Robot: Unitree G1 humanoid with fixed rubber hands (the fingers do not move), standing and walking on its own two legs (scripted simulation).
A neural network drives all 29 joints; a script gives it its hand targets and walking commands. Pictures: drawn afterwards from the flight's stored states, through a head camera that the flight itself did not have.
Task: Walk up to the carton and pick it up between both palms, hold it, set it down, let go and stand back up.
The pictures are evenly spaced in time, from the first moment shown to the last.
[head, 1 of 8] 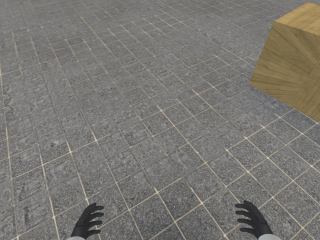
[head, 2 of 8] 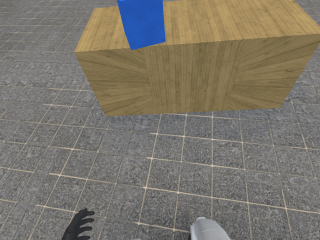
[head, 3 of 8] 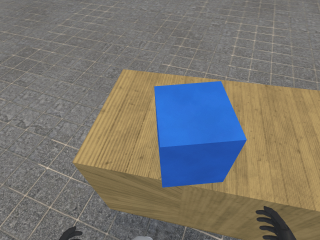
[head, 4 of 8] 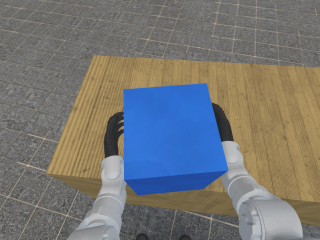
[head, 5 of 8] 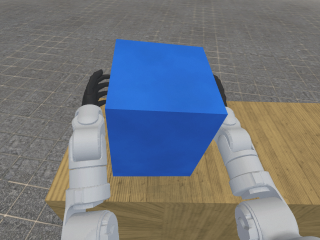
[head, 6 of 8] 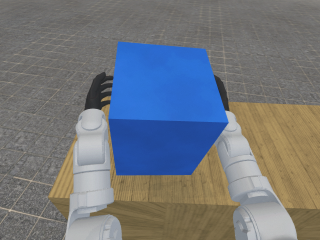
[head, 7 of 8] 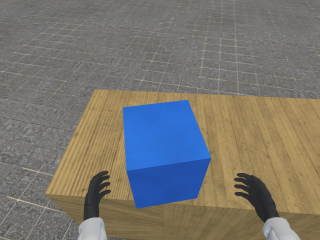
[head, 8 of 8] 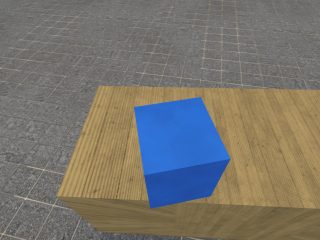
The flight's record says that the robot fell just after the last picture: no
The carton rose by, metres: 0.22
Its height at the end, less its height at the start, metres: +0.00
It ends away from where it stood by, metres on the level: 0.01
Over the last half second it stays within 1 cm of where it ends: yes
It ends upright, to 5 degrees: yes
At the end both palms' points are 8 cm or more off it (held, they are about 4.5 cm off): yes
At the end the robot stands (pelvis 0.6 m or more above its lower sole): yes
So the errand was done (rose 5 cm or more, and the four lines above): yes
